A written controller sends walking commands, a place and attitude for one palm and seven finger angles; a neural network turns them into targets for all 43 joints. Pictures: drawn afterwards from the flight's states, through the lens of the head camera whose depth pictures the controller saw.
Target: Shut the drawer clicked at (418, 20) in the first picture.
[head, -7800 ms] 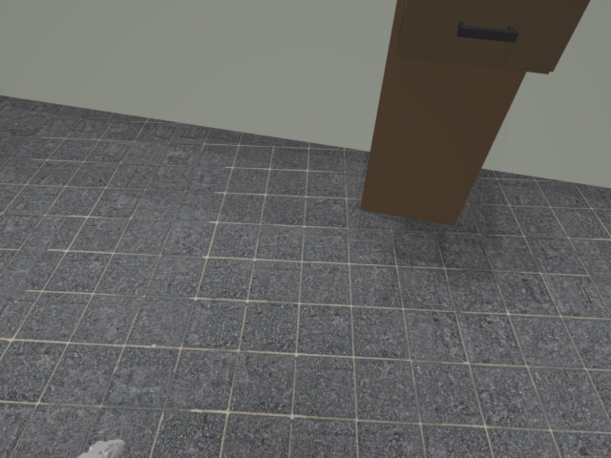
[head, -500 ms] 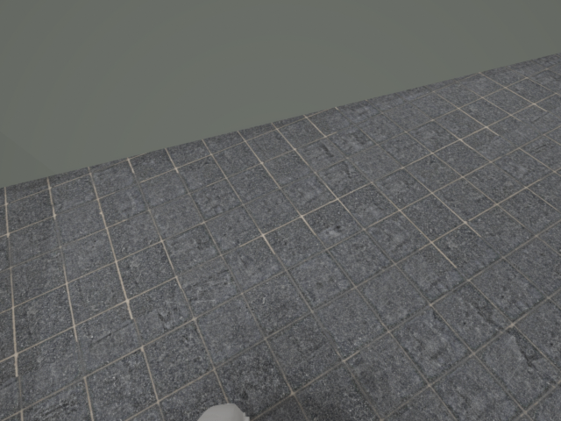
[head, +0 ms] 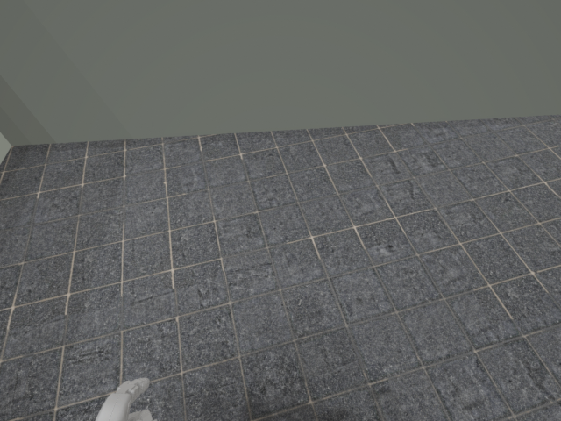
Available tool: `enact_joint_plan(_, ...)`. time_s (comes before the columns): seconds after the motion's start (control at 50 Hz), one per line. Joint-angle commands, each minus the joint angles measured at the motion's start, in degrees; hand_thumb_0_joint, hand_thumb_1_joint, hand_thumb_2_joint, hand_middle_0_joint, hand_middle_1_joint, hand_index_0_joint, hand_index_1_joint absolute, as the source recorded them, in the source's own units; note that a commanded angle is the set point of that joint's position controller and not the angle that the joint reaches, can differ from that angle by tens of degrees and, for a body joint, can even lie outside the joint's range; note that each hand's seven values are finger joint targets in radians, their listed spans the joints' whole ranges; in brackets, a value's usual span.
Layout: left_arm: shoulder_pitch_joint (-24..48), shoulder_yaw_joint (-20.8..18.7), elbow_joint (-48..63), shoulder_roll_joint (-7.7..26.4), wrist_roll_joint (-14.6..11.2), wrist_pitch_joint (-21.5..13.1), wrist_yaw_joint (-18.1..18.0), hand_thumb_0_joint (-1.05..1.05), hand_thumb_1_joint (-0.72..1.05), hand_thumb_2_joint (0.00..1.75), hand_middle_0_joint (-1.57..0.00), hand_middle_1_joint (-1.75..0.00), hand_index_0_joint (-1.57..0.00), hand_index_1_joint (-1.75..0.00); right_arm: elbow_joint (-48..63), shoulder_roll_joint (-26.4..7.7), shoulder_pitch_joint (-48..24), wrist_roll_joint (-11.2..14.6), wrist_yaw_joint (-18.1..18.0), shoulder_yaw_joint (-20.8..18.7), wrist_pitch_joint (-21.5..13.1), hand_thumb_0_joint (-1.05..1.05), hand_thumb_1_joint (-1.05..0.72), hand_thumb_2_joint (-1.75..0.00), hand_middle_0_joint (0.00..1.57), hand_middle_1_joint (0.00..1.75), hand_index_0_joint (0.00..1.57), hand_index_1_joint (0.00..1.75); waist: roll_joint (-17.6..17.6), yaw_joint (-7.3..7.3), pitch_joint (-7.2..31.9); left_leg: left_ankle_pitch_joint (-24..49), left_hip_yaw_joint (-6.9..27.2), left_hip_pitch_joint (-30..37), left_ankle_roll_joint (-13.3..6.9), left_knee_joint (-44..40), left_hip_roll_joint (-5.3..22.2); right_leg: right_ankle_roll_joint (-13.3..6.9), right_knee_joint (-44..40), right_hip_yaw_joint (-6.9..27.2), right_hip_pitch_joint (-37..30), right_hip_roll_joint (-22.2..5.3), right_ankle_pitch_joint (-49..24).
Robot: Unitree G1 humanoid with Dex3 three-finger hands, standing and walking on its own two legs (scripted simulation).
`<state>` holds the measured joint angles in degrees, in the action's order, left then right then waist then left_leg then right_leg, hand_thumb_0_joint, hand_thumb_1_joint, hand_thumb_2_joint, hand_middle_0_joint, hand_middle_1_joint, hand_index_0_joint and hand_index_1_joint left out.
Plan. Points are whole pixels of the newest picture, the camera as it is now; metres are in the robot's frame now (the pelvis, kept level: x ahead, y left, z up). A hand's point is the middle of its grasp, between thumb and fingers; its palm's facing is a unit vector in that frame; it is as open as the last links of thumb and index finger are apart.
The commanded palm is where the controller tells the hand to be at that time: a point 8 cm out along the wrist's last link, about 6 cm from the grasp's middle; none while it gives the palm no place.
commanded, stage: turn to face it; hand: left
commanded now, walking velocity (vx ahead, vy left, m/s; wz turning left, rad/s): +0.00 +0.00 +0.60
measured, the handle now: out of the picture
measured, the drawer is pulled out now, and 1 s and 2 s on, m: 0.25 0.25 0.25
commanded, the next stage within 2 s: none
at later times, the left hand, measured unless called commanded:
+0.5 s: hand out of the picture -0.04 +0.22 -0.18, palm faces +0.36 -0.90 -0.25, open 7.4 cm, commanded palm none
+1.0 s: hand out of the picture +0.00 +0.25 -0.14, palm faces +0.55 -0.79 -0.27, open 7.4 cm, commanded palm none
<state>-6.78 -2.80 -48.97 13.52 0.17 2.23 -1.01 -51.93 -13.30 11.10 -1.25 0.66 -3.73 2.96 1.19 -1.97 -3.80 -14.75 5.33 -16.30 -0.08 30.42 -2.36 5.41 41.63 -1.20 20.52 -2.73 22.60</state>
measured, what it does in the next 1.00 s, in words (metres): steps on the spot, turning left: right foot, then left foot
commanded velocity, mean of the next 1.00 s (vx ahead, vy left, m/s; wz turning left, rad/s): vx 0.00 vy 0.00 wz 0.60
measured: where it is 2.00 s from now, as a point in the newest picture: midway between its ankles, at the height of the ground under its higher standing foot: outside the picture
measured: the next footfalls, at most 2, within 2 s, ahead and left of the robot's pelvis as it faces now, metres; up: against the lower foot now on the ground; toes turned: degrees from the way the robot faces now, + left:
right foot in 0.04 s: +0.05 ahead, -0.13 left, +0.00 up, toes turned -1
left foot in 0.50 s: +0.00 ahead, +0.13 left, +0.00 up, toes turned +26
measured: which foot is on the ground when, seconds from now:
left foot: down 0.00-0.04, up 0.06-0.48, down 0.50-1.00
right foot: up 0.00-0.02, down 0.04-0.50, up 0.52-1.00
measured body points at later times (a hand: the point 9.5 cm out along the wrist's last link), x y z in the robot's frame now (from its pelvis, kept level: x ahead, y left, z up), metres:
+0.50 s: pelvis -0.01 +0.01 -0.01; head +0.02 +0.04 +0.44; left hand -0.06 +0.27 -0.16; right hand +0.17 -0.21 -0.14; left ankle -0.04 +0.11 -0.74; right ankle +0.01 -0.13 -0.73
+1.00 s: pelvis -0.01 +0.00 +0.00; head +0.03 +0.01 +0.45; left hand -0.03 +0.29 -0.12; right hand +0.17 -0.19 -0.15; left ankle -0.04 +0.11 -0.73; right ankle +0.06 -0.11 -0.72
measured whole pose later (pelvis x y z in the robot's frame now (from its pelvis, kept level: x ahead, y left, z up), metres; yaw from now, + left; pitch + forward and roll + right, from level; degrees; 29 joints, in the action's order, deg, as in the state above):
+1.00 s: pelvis -0.01 +0.00 +0.00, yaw +36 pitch +1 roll +0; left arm -5.6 -2.3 -48.3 12.8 -0.1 2.0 -1.3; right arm -52.8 -13.0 13.8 -1.1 0.5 -4.0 3.3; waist 1.8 -3.1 -3.1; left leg -11.8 8.8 -18.3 -0.9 29.7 -4.9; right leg 4.8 36.2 -0.5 17.4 -1.1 20.5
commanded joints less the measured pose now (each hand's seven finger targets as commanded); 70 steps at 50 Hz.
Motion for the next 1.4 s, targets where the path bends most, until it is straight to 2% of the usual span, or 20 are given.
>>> enact_joint_plan(0.0,-8.76,-2.76,3.03,9.99,0.62,-2.98,-0.81,0.0,0.9,0.9,-0.2,-0.3,-0.2,-0.3,5.31,-8.31,-0.74,0.82,-0.22,-2.84,-1.5,0.0,-0.9,-0.9,0.2,0.3,0.2,0.3,-3.19,4.15,10.01,9.69,8.77,-9.36,-1.61,6.8,5.82,-2.72,-23.37,7.13,-22.23,-8.24,-14.1)
enact_joint_plan(0.02,-9.7,-3.73,3.19,15.52,1.44,-3.19,-1.22,0.0,0.9,0.9,-0.2,-0.3,-0.2,-0.3,6.96,-4.68,-0.57,0.82,-0.06,-2.09,-1.57,0.0,-0.9,-0.9,0.2,0.3,0.2,0.3,-19.99,4.83,9.87,-18.43,-2.3,-19.68,3.07,20.98,-2.76,-9.58,-25.04,22.8,-25.19,-24.36,-24.6)
enact_joint_plan(0.04,-9.65,-3.3,3.53,15.12,0.96,-2.73,-1.32,0.0,0.9,0.9,-0.2,-0.3,-0.2,-0.3,6.85,-7.73,-1.39,0.33,-0.28,-2.86,-1.17,0.0,-0.9,-0.9,0.2,0.3,0.2,0.3,-14.81,4.74,9.48,-21.22,0.11,-17.71,2.57,31.64,0.3,-13.64,-24.21,21.09,-17.79,-27.24,-26.62)
enact_joint_plan(0.14,-1.15,-1.36,5.0,7.68,0.86,-2.89,-1.01,0.0,0.9,0.9,-0.2,-0.3,-0.2,-0.3,2.57,-6.24,1.52,-0.09,1.19,-2.66,0.53,0.0,-0.9,-0.9,0.2,0.3,0.2,0.3,-10.79,0.29,2.15,-6.64,-3.61,-17.01,4.19,41.08,3.85,-10.13,-23.29,1.91,-10.57,-15.34,-22.22)
enact_joint_plan(0.28,-7.56,-2.04,2.02,9.72,1.43,-2.49,-1.08,0.0,0.9,0.9,-0.2,-0.3,-0.2,-0.3,3.84,-5.27,-4.94,0.35,1.48,-1.77,0.67,0.0,-0.9,-0.9,0.2,0.3,0.2,0.3,-12.48,3.75,1.82,-9.25,-8.01,-14.49,5.14,26.73,5.23,-11.7,-22.6,-2.37,-14.79,-17.93,-26.38)
enact_joint_plan(0.42,-7.91,-3.22,0.86,11.84,1.32,-1.59,-0.61,0.0,0.9,0.9,-0.2,-0.3,-0.2,-0.3,3.91,-5.18,-2.21,0.59,1.21,-1.09,-0.91,0.0,-0.9,-0.9,0.2,0.3,0.2,0.3,-13.04,2.94,6.61,-4.2,-12.82,-1.67,2.9,4.73,4.05,-9.45,-12.48,-8.04,-14.47,-19.16,-30.51)
enact_joint_plan(0.44,-7.6,-3.28,0.88,11.3,0.87,-1.36,-0.43,0.0,0.9,0.9,-0.2,-0.3,-0.2,-0.3,3.27,-6.78,0.71,0.42,1.21,-1.55,-1.34,0.0,-0.9,-0.9,0.2,0.3,0.2,0.3,-8.73,1.04,8.27,2.88,-11.51,5.09,2.23,-2.91,4.17,-7.06,-6.35,-9.76,-11.16,-17.84,-27.49)
enact_joint_plan(0.46,-8.12,-3.04,1.78,9.09,0.44,-1.04,-0.18,0.0,0.9,0.9,-0.2,-0.3,-0.2,-0.3,2.63,-12.01,4.61,0.18,0.96,-2.86,-1.98,0.0,-0.9,-0.9,0.2,0.3,0.2,0.3,3.99,-1.23,11.21,14.69,0.49,15.6,-1.59,-7.72,12.44,-3.24,5.51,-11.59,-0.2,-13.01,-14.54)
enact_joint_plan(0.48,-4.63,-1.55,4.72,5.07,0.32,-0.92,0.14,0.0,0.9,0.9,-0.2,-0.3,-0.2,-0.3,2.36,-17.77,8.62,0.38,0.51,-4.13,-2.12,0.0,-0.9,-0.9,0.2,0.3,0.2,0.3,19.42,-3.4,10.91,37.43,17.61,19.42,-8.42,-9.67,25.6,0.76,17.68,-9.54,13.58,-5.59,16.89)
enact_joint_plan(0.5,-1.79,-1.59,5.41,6.42,0.79,-0.31,-0.18,0.0,0.9,0.9,-0.2,-0.3,-0.2,-0.3,0.82,-17.96,10.58,0.36,0.09,-4.1,-1.73,0.0,-0.9,-0.9,0.2,0.3,0.2,0.3,12.38,-4.02,11.18,37.33,16.37,17.25,-12.37,-8.84,27.86,-0.29,24.0,-3.09,13.95,-5.78,16.69)
enact_joint_plan(0.54,-0.43,-2.21,3.85,5.99,0.8,-0.06,-0.13,0.0,0.9,0.9,-0.2,-0.3,-0.2,-0.3,2.19,-14.55,4.68,0.03,-0.92,-3.22,-1.96,0.0,-0.9,-0.9,0.2,0.3,0.2,0.3,12.89,-2.18,6.88,22.34,13.01,10.22,-10.59,-10.77,21.41,-0.43,26.68,-0.41,14.88,-6.08,8.83)
enact_joint_plan(0.6,-3.69,-2.4,1.33,6.71,0.97,-0.25,0.61,0.0,0.9,0.9,-0.2,-0.3,-0.2,-0.3,4.0,-11.23,-1.15,0.15,-1.13,-1.83,-2.47,0.0,-0.9,-0.9,0.2,0.3,0.2,0.3,8.09,1.0,5.37,22.66,7.03,7.64,-7.6,-11.17,15.5,0.17,26.47,0.31,12.35,-4.91,-0.14)
enact_joint_plan(0.84,1.48,-1.72,4.47,5.27,0.31,-0.61,-0.38,0.0,0.9,0.9,-0.2,-0.3,-0.2,-0.3,2.96,-11.9,3.27,-0.2,-0.95,-2.96,-1.73,0.0,-0.9,-0.9,0.2,0.3,0.2,0.3,7.22,-0.81,6.28,22.81,16.67,9.1,-10.35,-9.71,14.44,0.43,8.52,1.58,6.89,-0.45,2.76)
enact_joint_plan(0.94,-3.75,-1.76,3.86,5.46,-0.24,-1.37,-0.73,0.0,0.9,0.9,-0.2,-0.3,-0.2,-0.3,3.94,-11.72,0.47,-0.04,-0.76,-3.36,-1.23,0.0,-0.9,-0.9,0.2,0.3,0.2,0.3,7.9,1.88,8.21,23.22,18.83,2.21,-8.06,-5.68,11.18,-0.91,-8.89,0.56,-6.95,2.34,-3.73)
enact_joint_plan(0.98,-7.58,-2.63,3.25,9.68,0.36,-2.52,-1.18,0.0,0.9,0.9,-0.2,-0.3,-0.2,-0.3,4.42,-8.07,0.84,0.84,-0.29,-2.99,-1.17,0.0,-0.9,-0.9,0.2,0.3,0.2,0.3,-2.67,3.85,9.75,7.45,14.02,-10.12,-2.43,2.82,5.25,-2.93,-24.43,7.29,-22.34,-5.99,-10.12)
enact_joint_plan(1.0,-7.62,-3.56,3.61,14.75,1.29,-2.81,-1.58,0.0,0.9,0.9,-0.2,-0.3,-0.2,-0.3,5.8,-4.13,1.79,1.0,-0.24,-2.36,-1.29,0.0,-0.9,-0.9,0.2,0.3,0.2,0.3,-19.68,4.12,8.85,-15.49,1.38,-21.3,2.6,17.33,-3.43,-9.56,-27.81,24.12,-25.89,-22.71,-12.79)
enact_joint_plan(1.02,-6.92,-3.04,4.32,14.36,0.87,-2.29,-1.61,0.0,0.9,0.9,-0.2,-0.3,-0.2,-0.3,5.92,-7.85,0.46,0.13,-0.36,-3.13,-1.0,0.0,-0.9,-0.9,0.2,0.3,0.2,0.3,-14.27,4.01,7.54,-19.43,1.19,-18.77,2.5,28.32,-1.03,-13.82,-27.31,23.2,-15.86,-26.91,-15.35)
enact_joint_plan(1.08,1.78,-1.77,5.82,8.79,0.58,-2.25,-1.37,0.0,0.9,0.9,-0.2,-0.3,-0.2,-0.3,2.55,-7.11,3.12,-0.15,0.73,-3.38,0.5,0.0,-0.9,-0.9,0.2,0.3,0.2,0.3,-10.49,-0.63,1.49,-9.3,-0.29,-17.14,3.11,39.14,2.22,-10.92,-26.83,10.13,-7.5,-16.84,-11.41)
enact_joint_plan(1.12,0.37,-1.14,5.35,7.07,0.62,-2.77,-1.01,0.0,0.9,0.9,-0.2,-0.3,-0.2,-0.3,1.73,-6.21,4.01,-0.16,1.18,-3.01,0.68,0.0,-0.9,-0.9,0.2,0.3,0.2,0.3,-11.35,-0.5,1.07,-5.11,-2.54,-17.59,4.17,40.83,2.61,-9.77,-24.93,3.17,-9.33,-13.68,-18.17)
enact_joint_plan(1.38,-8.34,-3.05,0.86,12.28,1.65,-1.76,-0.69,0.0,0.9,0.9,-0.2,-0.3,-0.2,-0.3,4.03,-4.83,-3.96,0.8,1.19,-1.01,-0.54,0.0,-0.9,-0.9,0.2,0.3,0.2,0.3,-14.5,3.75,4.22,-9.45,-11.32,-5.24,3.5,10.3,3.39,-11.25,-15.61,-4.32,-14.93,-18.84,-33.14)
